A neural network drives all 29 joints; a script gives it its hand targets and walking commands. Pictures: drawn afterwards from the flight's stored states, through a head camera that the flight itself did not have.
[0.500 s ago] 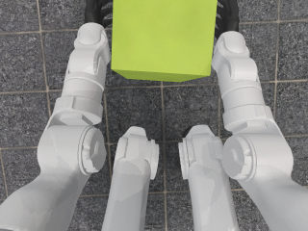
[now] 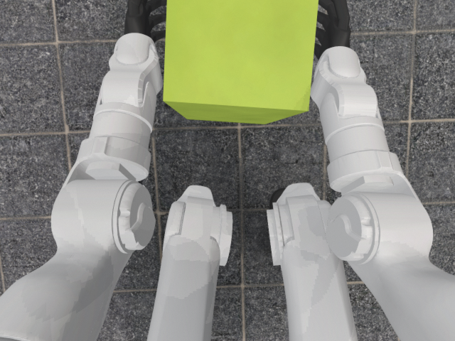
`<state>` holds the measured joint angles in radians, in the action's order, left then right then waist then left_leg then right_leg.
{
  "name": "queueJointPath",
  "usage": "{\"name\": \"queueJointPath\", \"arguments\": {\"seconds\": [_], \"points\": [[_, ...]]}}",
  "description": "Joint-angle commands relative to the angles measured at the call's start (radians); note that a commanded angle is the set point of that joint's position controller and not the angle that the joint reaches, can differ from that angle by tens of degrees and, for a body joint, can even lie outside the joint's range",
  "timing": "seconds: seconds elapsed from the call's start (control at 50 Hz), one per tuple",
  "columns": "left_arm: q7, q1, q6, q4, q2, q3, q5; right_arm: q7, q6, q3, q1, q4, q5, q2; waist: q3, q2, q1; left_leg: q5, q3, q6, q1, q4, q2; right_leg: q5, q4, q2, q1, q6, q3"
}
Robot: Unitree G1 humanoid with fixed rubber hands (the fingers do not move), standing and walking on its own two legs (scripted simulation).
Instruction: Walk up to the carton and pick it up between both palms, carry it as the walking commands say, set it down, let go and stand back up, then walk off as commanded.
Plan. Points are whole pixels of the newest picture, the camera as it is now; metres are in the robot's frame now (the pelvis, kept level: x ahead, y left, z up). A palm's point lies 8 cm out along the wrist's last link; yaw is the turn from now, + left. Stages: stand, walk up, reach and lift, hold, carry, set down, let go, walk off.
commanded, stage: set down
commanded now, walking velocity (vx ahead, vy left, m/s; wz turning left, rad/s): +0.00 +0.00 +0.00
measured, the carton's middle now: (234, 38) +0.56 +0.01 -0.24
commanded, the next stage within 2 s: none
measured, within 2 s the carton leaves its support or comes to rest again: neither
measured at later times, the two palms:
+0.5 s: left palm (143, 38) +0.53 +0.14 -0.16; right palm (332, 48) +0.52 -0.13 -0.15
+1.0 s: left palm (142, 38) +0.53 +0.14 -0.16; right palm (333, 48) +0.52 -0.13 -0.16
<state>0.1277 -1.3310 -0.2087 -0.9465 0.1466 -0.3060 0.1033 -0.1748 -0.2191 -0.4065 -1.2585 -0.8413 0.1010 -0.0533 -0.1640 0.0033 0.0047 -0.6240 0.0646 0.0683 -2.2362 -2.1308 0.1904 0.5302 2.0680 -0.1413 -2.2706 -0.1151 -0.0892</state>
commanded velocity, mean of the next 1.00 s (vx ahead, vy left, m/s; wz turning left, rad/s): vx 0.00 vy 0.00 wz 0.00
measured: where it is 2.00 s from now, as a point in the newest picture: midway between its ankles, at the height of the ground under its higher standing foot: (238, 250)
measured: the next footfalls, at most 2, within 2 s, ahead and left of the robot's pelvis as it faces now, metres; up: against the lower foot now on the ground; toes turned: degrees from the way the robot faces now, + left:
none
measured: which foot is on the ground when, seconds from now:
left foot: down 0.00-1.00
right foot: down 0.00-1.00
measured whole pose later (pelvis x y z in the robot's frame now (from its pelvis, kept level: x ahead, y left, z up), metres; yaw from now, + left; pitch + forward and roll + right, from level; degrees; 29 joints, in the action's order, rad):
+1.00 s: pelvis +0.00 +0.00 -0.01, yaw +0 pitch +40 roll -1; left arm 0.05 -1.35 -0.18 -1.00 0.15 -0.36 0.19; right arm -0.11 -0.17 -0.49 -1.27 -0.88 0.17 -0.05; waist -0.18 0.02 0.01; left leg -0.63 0.04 0.05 -2.25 -2.18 0.15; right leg 0.54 2.12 -0.12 -2.28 -0.10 -0.07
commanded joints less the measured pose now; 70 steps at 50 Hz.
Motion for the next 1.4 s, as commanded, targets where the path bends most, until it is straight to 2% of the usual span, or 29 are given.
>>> {"name": "queueJointPath", "arguments": {"seconds": [0.0, 0.32, 0.66, 1.0, 1.16, 1.2, 1.26, 1.32, 1.38], "points": [[-0.265, -0.578, 0.036, 0.073, -0.97, 0.374, -0.102, 0.238, 0.059, 0.431, -0.712, 0.101, -0.091, 0.867, 1.183, -0.032, 0.009, 0.383, -0.124, -0.029, 0.487, 0.207, -0.012, -0.341, -0.073, -0.024, 0.644, 0.062, 0.195], [-0.272, -0.534, 0.045, 0.034, -0.911, 0.34, -0.065, 0.258, 0.057, 0.386, -0.632, 0.03, -0.058, 0.84, 1.054, -0.032, 0.001, 0.346, -0.115, -0.035, 0.423, 0.191, -0.017, -0.3, -0.052, -0.022, 0.567, 0.066, 0.184], [-0.291, -0.48, 0.037, -0.038, -0.832, 0.261, -0.006, 0.276, 0.05, 0.305, -0.575, -0.036, -0.005, 0.783, 0.924, -0.018, -0.008, 0.264, -0.109, -0.047, 0.339, 0.193, -0.026, -0.229, -0.053, -0.013, 0.492, 0.065, 0.173], [-0.286, -0.456, 0.042, -0.067, -0.728, 0.205, 0.032, 0.27, 0.06, 0.24, -0.548, -0.059, 0.021, 0.683, 0.885, -0.022, -0.008, 0.231, -0.104, -0.043, 0.338, 0.189, -0.038, -0.196, -0.047, -0.007, 0.462, 0.06, 0.176], [-0.23, -0.411, 0.067, -0.068, -0.502, 0.15, 0.045, 0.217, 0.089, 0.164, -0.482, -0.083, 0.034, 0.471, 0.895, -0.023, -0.012, 0.213, -0.109, -0.031, 0.365, 0.191, -0.054, -0.189, -0.047, 0.0, 0.495, 0.052, 0.185], [-0.199, -0.382, 0.08, -0.072, -0.381, 0.121, 0.05, 0.187, 0.104, 0.131, -0.44, -0.095, 0.038, 0.358, 0.899, -0.022, -0.013, 0.205, -0.11, -0.027, 0.378, 0.192, -0.061, -0.187, -0.05, 0.004, 0.515, 0.048, 0.185], [-0.126, -0.327, 0.109, -0.069, -0.109, 0.063, 0.045, 0.115, 0.135, 0.072, -0.357, -0.11, 0.03, 0.106, 0.925, -0.019, -0.009, 0.194, -0.114, -0.021, 0.41, 0.197, -0.078, -0.188, -0.06, 0.014, 0.563, 0.04, 0.184], [-0.05, -0.25, 0.147, -0.066, 0.175, 0.047, -0.012, 0.038, 0.169, 0.046, -0.264, -0.126, -0.025, -0.169, 0.953, -0.021, -0.003, 0.205, -0.117, -0.016, 0.45, 0.206, -0.096, -0.2, -0.077, 0.033, 0.591, 0.036, 0.178], [-0.026, -0.261, 0.171, -0.039, 0.217, 0.104, -0.098, 0.015, 0.195, 0.1, -0.253, -0.112, -0.101, -0.187, 1.001, -0.035, 0.005, 0.282, -0.107, -0.013, 0.485, 0.193, -0.108, -0.273, -0.075, 0.049, 0.604, 0.041, 0.172]]}}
